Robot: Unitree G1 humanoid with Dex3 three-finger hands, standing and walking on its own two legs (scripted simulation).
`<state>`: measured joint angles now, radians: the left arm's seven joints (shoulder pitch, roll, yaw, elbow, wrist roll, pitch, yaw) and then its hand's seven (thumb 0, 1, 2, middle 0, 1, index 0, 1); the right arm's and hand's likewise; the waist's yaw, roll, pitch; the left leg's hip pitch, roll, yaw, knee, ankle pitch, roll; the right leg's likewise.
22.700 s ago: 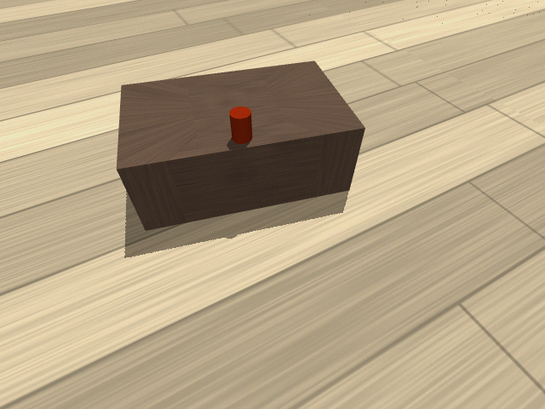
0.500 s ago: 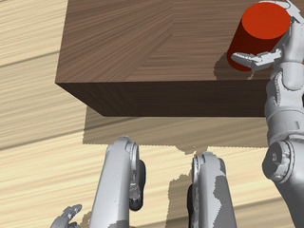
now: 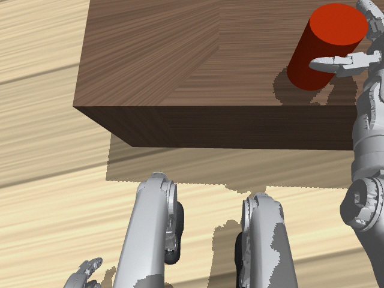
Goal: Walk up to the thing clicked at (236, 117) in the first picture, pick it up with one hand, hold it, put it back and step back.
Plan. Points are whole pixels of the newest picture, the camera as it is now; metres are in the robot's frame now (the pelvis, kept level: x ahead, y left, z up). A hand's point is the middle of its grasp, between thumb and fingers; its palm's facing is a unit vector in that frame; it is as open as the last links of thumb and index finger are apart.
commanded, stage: withdraw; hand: right
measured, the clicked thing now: (321, 51) +0.56 -0.16 -0.01
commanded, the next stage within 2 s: rise in 0.10 s
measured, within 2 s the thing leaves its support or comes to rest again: neither
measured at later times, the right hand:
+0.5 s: hand out of the picture +0.55 -0.29 +0.17, palm faces +0.28 +0.90 -0.34, open 17.3 cm
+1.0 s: hand out of the picture +0.41 -0.22 +0.19, palm faces +0.16 +0.93 -0.33, open 17.3 cm
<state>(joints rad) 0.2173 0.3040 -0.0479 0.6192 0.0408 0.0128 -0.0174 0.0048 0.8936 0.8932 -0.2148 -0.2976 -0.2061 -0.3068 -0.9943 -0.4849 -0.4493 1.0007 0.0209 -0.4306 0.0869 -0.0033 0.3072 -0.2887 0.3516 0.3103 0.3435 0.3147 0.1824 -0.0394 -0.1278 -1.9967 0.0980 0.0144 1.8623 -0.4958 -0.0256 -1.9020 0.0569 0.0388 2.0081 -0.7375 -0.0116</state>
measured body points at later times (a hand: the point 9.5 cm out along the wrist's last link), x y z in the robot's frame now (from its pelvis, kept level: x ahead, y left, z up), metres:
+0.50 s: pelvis +0.03 +0.01 +0.16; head +0.21 -0.02 +0.57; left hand +0.06 +0.29 +0.05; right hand +0.53 -0.34 +0.19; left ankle +0.13 +0.14 -0.43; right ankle +0.05 -0.11 -0.43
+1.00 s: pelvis +0.09 +0.01 +0.27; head +0.16 -0.01 +0.71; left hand +0.15 +0.27 +0.16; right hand +0.40 -0.27 +0.21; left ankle +0.13 +0.14 -0.43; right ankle +0.05 -0.11 -0.43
